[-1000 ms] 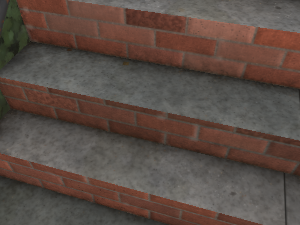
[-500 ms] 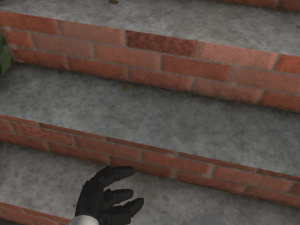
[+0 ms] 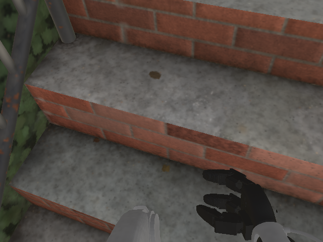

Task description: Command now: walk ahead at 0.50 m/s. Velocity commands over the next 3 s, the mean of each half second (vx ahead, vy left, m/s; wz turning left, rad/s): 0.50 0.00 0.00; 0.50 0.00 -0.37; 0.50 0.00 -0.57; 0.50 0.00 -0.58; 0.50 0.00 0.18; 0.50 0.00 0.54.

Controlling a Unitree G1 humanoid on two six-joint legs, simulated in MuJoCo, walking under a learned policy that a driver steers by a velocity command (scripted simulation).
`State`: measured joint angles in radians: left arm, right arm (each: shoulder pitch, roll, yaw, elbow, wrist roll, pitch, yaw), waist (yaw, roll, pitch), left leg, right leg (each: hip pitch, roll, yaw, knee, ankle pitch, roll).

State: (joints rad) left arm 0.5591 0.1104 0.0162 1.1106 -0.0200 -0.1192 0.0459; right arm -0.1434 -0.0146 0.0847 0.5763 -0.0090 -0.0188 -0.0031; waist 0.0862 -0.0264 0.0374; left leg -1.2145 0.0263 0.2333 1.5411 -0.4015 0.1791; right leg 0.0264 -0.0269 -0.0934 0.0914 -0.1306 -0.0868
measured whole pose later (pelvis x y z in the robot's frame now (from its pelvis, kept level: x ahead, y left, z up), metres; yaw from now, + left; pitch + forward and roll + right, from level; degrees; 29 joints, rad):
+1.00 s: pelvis +0.53 +0.04 +0.42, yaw -12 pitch +11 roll +6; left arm 0.49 0.10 -0.01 1.19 0.08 -0.12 -0.18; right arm -0.20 -0.11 0.09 0.75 -0.05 0.04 0.07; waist 0.05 -0.09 -0.20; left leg -1.05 -0.01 0.14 1.33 -0.51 0.07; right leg -0.26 -0.09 0.15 0.51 0.06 -0.16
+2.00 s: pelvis +1.02 -0.13 +0.74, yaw -47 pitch +5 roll -1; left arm 0.37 0.19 0.03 0.97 0.02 -0.14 -0.07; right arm -0.04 -0.19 0.01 0.76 -0.04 -0.08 0.03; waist 0.08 0.02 -0.11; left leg -0.57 0.06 0.00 0.64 -0.13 -0.01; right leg -0.20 0.11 0.25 0.64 -0.50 -0.03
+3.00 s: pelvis +1.43 -0.35 +0.73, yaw -21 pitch +3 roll -2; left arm 0.31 0.28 0.10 0.83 -0.01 -0.06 0.03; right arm 0.06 -0.27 -0.07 0.66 0.01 -0.02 0.05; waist 0.04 0.02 0.02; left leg -0.57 0.02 0.04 0.69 -0.16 0.09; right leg -0.09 -0.15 -0.17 0.74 -0.51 0.08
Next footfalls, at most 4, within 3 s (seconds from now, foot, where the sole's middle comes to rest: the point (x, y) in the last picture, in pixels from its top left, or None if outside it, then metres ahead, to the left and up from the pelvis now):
0.02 left None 0.20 0.07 -0.60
0.46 right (216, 219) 0.38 -0.07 -0.42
0.94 left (148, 82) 0.70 0.14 -0.21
1.46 right None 0.87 -0.18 -0.01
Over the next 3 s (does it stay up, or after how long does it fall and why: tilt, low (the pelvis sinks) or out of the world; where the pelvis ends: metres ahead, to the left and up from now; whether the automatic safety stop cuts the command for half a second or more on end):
stays up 1.43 -0.35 0.73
